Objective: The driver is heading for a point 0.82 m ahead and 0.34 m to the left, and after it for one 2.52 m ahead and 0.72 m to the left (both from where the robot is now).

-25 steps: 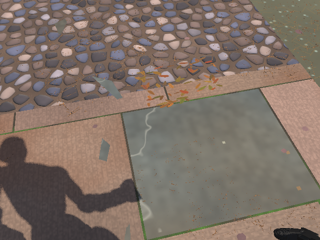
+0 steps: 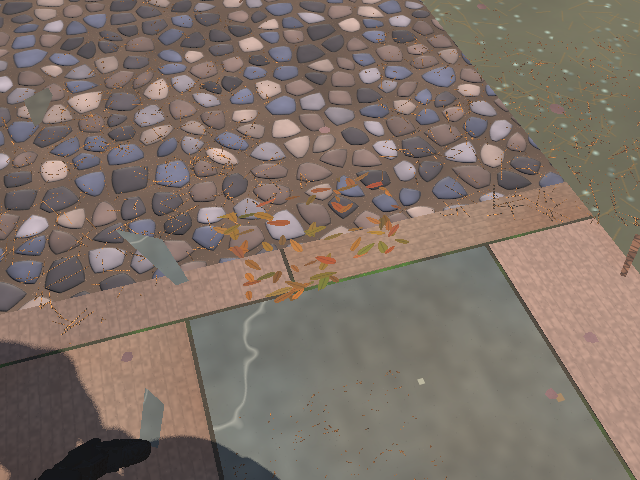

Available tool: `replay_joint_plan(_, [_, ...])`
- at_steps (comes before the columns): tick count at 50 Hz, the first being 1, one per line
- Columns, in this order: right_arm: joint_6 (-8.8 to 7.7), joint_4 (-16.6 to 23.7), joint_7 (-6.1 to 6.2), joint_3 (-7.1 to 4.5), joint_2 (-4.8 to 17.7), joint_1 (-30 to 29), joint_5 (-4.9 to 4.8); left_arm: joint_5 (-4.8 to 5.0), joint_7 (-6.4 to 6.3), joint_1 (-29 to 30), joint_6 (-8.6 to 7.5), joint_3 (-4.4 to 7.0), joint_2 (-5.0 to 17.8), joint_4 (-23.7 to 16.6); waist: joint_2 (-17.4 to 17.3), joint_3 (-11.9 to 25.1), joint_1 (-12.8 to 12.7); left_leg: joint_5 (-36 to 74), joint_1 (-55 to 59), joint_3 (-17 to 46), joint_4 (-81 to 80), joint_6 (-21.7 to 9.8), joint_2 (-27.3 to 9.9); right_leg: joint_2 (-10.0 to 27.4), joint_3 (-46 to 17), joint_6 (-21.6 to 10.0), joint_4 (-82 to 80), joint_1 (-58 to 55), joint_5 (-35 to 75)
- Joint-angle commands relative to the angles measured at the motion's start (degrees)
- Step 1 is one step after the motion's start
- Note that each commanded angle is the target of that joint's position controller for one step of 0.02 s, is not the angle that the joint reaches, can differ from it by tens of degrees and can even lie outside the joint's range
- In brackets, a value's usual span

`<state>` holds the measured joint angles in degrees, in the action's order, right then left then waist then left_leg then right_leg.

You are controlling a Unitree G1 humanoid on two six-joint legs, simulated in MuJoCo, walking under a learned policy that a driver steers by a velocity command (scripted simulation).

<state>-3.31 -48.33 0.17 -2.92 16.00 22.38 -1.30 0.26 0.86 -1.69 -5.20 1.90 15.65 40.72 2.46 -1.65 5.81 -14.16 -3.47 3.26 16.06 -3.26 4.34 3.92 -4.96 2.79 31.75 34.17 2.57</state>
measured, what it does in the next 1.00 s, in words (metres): walks ahead, turning left: right foot, then left foot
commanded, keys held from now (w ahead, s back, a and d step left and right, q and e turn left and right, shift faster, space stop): w+q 1.00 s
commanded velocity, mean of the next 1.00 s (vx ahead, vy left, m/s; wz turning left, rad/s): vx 0.50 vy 0.00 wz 0.56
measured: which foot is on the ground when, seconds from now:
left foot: down 0.00-0.12, up 0.14-0.60, down 0.62-1.00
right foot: up 0.00-0.08, down 0.10-0.60, up 0.62-1.00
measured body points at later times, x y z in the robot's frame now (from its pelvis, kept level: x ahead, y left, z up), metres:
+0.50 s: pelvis +0.26 -0.01 -0.01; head +0.28 +0.01 +0.44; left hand +0.20 +0.28 -0.13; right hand +0.52 -0.19 -0.09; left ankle +0.38 +0.18 -0.70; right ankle +0.19 -0.15 -0.75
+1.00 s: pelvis +0.50 +0.13 +0.00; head +0.52 +0.17 +0.45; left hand +0.56 +0.46 -0.09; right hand +0.71 -0.09 -0.10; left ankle +0.40 +0.16 -0.75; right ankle +0.76 +0.10 -0.70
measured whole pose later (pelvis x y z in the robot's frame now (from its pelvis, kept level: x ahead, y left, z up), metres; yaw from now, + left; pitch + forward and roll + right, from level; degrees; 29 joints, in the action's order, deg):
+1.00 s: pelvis +0.50 +0.13 +0.00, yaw +35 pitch +2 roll +0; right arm -2.2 -40.6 0.8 -4.0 16.8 20.9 -1.3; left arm -0.1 1.3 -0.5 -5.6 2.5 16.7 41.0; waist 2.6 -2.1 4.6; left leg -16.3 -5.4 8.7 20.9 -4.7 6.2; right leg 2.6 -5.8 3.4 32.0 35.3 3.6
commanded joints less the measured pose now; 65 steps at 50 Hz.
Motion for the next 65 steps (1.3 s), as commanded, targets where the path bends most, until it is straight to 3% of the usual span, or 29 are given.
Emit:
replay_joint_plan(1, [0.09, 2.7, 0.84, -2.74, 10.5, 0.8, -0.37, 0.44, 0.62, 5.0, -1.58, 1.6, 5.8, -4.9, -7.2, -0.6, -1.9, 10.1, -2.5, 12.7, -1.2, -7.7, -15.2, -2.0, 0.4, -0.8, -4.4, -5.6, -0.4])
replay_joint_plan(3, [0.58, 3.0, 1.07, -3.07, 10.9, 0.0, -0.13, 0.52, 0.62, 1.7, -2.0, 2.27, 7.3, -4.1, -8.6, 0.4, -4.2, 11.9, -1.9, 14.5, 2.7, -6.6, -15.7, -2.4, 1.1, -2.3, -5.9, -11.0, -4.6])
replay_joint_plan(5, [0.66, 4.3, 0.82, -1.7, 7.0, -1.1, 0.61, -0.52, -0.12, -11.4, -2.4, 4.09, 11.1, -1.3, -6.0, 9.9, -10.6, 12.9, -8.4, 11.3, 19.7, -3.5, -9.8, 2.4, -1.9, -6.8, -6.2, -32.1, -6.3])
replay_joint_plan(6, [0.09, 6.4, 0.76, -0.31, 2.3, 2.9, 0.72, -1.31, -0.58, -18.8, -1.93, 5.44, 16.0, -0.4, 5.7, 19.4, -11.2, -3.4, -25.8, 4.0, 39.5, 0.4, -2.2, 15.5, -19.6, -13.0, -6.3, -53.3, -11.7])
replay_joint_plan(7, [-0.52, 7.4, 0.69, -0.14, 3.1, 5.6, -0.52, -0.68, -0.13, -20.5, -1.2, 5.12, 14.5, 0.7, 16.6, 22.1, -10.1, -20.8, -37.8, 4.1, 51.6, 1.5, -1.8, 21.4, -37.6, -17.5, -12.9, -56.9, -24.2])
replay_joint_plan(8, [-0.36, 6.8, 0.75, -1.68, 8.6, 2.3, -1.41, -0.28, -0.13, -17.2, -1.03, 3.77, 9.4, 0.0, 8.8, 13.7, -10.6, -16.6, -41.6, 6.0, 56.5, 1.6, -5.2, 19.2, -32.0, -15.4, -14.8, -50.0, -29.8])
replay_joint_plan(9, [-0.02, 7.5, 0.75, -2.1, 9.5, -1.6, -1.17, -0.25, -0.23, -14.1, -0.82, 3.11, 7.2, -0.3, 5.1, 8.1, -10.1, -11.8, -41.3, 4.4, 56.6, 1.8, -7.3, 16.8, -23.3, -13.5, -15.6, -42.8, -26.0])
replay_joint_plan(12, [1.43, 8.2, 0.29, -2.33, 6.6, -3.4, -0.46, -0.94, -0.2, -8.3, -0.97, 2.4, 4.7, 0.7, 5.1, 1.3, -6.3, -4.1, -35.1, 3.3, 51.1, 2.6, -11.4, 11.4, -9.0, -12.0, -20.7, -28.6, -13.6])
replay_joint_plan(17, [2.43, 11.0, -0.22, -1.78, 4.0, -7.5, 0.01, -0.83, -0.57, -8.8, -1.84, 3.67, 7.5, 3.1, 1.7, -0.3, -6.1, 4.9, -36.9, 2.5, 42.1, 4.1, -12.3, 11.5, 1.6, -13.9, -24.3, -27.8, -2.5])
replay_joint_plan(26, [1.98, 16.8, -3.14, -1.18, 3.8, -20.8, 0.03, 1.08, -1.09, -13.7, 0.57, 5.1, 12.2, 6.2, 0.3, -3.6, -9.8, 10.1, -34.0, -4.5, 21.4, 0.4, -9.6, 12.9, 13.0, -10.6, -21.1, -37.3, 5.3])
replay_joint_plan(28, [2.35, 17.2, -3.25, -2.12, 5.6, -18.6, 0.33, 1.72, -1.29, -13.2, 1.3, 5.65, 13.9, 6.1, 2.0, -1.0, -7.3, 4.2, -28.1, -7.6, 20.5, -1.8, -6.3, 12.9, 15.1, -9.4, -13.9, -39.3, 22.7])
replay_joint_plan(30, [2.89, 13.7, -2.58, -4.95, 10.1, -4.5, 0.13, 2.14, -1.52, -12.3, 2.04, 5.44, 13.7, 5.8, 0.9, 7.0, 0.9, 5.6, -7.6, -10.0, 16.4, -5.4, -1.0, 10.0, 18.3, -6.8, 6.1, -33.9, 32.1])
replay_joint_plan(31, [3.52, 11.4, -1.34, -6.88, 15.0, 4.9, -0.32, 0.23, -1.63, -13.8, 1.8, 4.14, 10.5, 4.8, -6.3, 12.4, 4.2, 5.9, 10.2, 1.7, 15.3, -8.9, -7.4, 7.3, 18.5, -4.0, 24.4, -19.1, 12.5])
replay_joint_plan(32, [2.67, 12.6, -1.28, -7.06, 20.8, 1.4, -0.68, -1.78, -0.81, -18.5, 0.25, 1.53, 2.8, 1.2, -20.3, 17.9, -3.7, -6.4, 25.7, 35.4, 7.9, -19.8, -21.1, -4.6, 11.2, -0.9, 42.9, 5.3, -36.8])
replay_joint_plan(33, [1.6, 14.2, -1.78, -5.45, 15.1, 2.5, -0.3, 0.48, -0.15, -11.6, -1.65, 2.37, 8.2, 1.0, -11.9, 21.6, 1.3, -13.0, 26.1, 43.0, 0.3, -19.8, -23.3, -3.9, 0.0, -1.9, 47.6, 10.9, -36.5])
replay_joint_plan(34, [0.62, 13.5, -2.01, -4.5, 12.3, 0.5, 0.29, 2.35, 0.13, -6.9, -2.6, 2.99, 10.6, -0.7, -9.2, 13.0, 1.2, -8.4, 20.0, 35.2, -0.6, -17.0, -21.9, -1.6, 0.5, -3.3, 46.0, 14.6, -30.5])
replay_joint_plan(35, [0.17, 13.6, -1.95, -4.05, 11.1, -2.8, 0.3, 1.55, -0.29, -6.8, -3.07, 2.67, 9.5, -0.5, -4.7, 8.9, -1.4, -2.1, 12.1, 28.8, -0.2, -15.1, -19.5, 0.8, 0.4, -3.7, 41.1, 11.9, -25.6])
replay_joint_plan(37, [0.08, 15.0, -1.47, -3.04, 8.4, -8.4, 1.21, -0.42, -0.68, -8.7, -2.44, 3.16, 9.9, 0.5, -5.1, 5.3, -5.7, 9.5, 0.2, 20.5, -1.5, -13.4, -15.8, 3.4, -0.2, -2.8, 33.8, 4.0, -20.6])
replay_joint_plan(40, [-0.31, 14.7, -0.63, -3.16, 9.1, -8.4, 0.94, -1.21, -0.68, -8.8, -0.81, 2.94, 7.9, 0.3, -4.7, 4.0, -6.8, 17.7, -6.3, 15.9, -3.5, -14.0, -13.9, 2.5, 1.3, -0.2, 27.4, 1.1, -16.7])
replay_joint_plan(46, [0.22, 12.0, 0.9, -3.73, 10.7, -3.3, 0.24, -0.69, -0.03, 3.4, -0.86, 1.49, 4.7, -3.2, -6.4, 0.5, -2.6, 11.8, -10.6, 11.4, -3.0, -9.6, -9.5, -2.1, 2.0, 1.5, 3.7, -2.8, 2.5])
replay_joint_plan(51, [0.95, 9.8, 1.22, -3.77, 10.0, -0.3, -0.28, 0.05, 1.01, 6.5, -1.87, 2.25, 7.1, -5.0, -7.8, 0.3, -2.0, 8.7, -4.3, 18.2, 3.0, -8.3, -12.2, -3.5, -0.3, -0.6, -3.6, -5.3, 0.0])
replay_joint_plan(54, [1.6, 10.0, 1.31, -3.62, 9.1, -1.8, -0.08, 0.02, 0.72, -1.0, -2.62, 3.59, 9.1, -3.3, -10.1, 2.8, -6.2, 14.8, -3.2, 20.3, 10.2, -6.3, -11.2, -4.3, 1.5, -3.6, -6.8, -15.6, -5.6])
replay_joint_plan(55, [1.53, 10.7, 1.05, -2.63, 6.6, -2.2, 0.3, -0.77, 0.35, -7.7, -2.93, 4.47, 11.1, -2.2, -8.5, 8.8, -9.5, 15.2, -6.4, 17.6, 20.2, -4.4, -8.0, -0.2, -1.2, -6.3, -6.2, -27.6, -5.6])
replay_joint_plan(56, [1.3, 11.9, 0.99, -1.57, 3.3, 1.7, 0.21, -1.84, -0.14, -15.9, -2.79, 5.57, 15.3, -1.6, 1.6, 18.1, -10.4, 2.8, -21.7, 11.0, 38.8, -0.4, -1.6, 12.0, -17.4, -12.7, -5.7, -48.7, -11.2])
replay_joint_plan(57, [0.83, 12.4, 1.07, -0.93, 3.2, 7.0, -0.71, -0.91, 0.59, -19.2, -1.95, 5.74, 15.3, 0.6, 16.4, 22.3, -8.6, -20.9, -35.7, 7.6, 52.2, 1.7, 0.8, 19.8, -39.4, -18.0, -12.4, -56.9, -25.4])
replay_joint_plan(58, [0.88, 11.0, 1.12, -2.0, 8.3, 4.0, -1.1, 0.16, 0.66, -17.4, -1.7, 4.42, 10.1, 0.0, 9.1, 14.8, -9.8, -17.1, -40.5, 9.0, 57.7, 2.2, -2.9, 18.3, -37.2, -16.3, -14.7, -51.5, -35.2])
replay_joint_plan(59, [1.05, 11.5, 1.1, -2.39, 9.8, -1.4, -0.58, 0.01, 0.52, -14.7, -1.21, 3.73, 7.9, -0.2, 4.4, 8.0, -10.3, -12.2, -40.9, 6.7, 58.0, 2.3, -4.6, 15.9, -28.7, -14.3, -15.7, -43.6, -31.9])
replay_joint_plan(62, [0.83, 12.8, 0.64, -2.17, 6.9, -6.3, 0.37, -1.37, 0.46, -10.2, -0.99, 2.48, 5.5, 0.6, 2.7, 0.3, -7.0, -5.9, -34.7, 4.9, 50.9, 2.3, -8.1, 10.0, -15.1, -13.9, -19.1, -27.8, -11.7])
replay_joint_plan(65, [0.7, 12.9, 0.74, -1.17, 3.5, -6.3, 1.67, -0.56, 0.61, -9.5, -1.38, 2.49, 6.6, 2.2, 3.0, 1.5, -4.8, -6.7, -29.9, 0.7, 40.5, 4.4, -8.0, 8.6, -7.5, -16.2, -18.0, -24.6, 19.2])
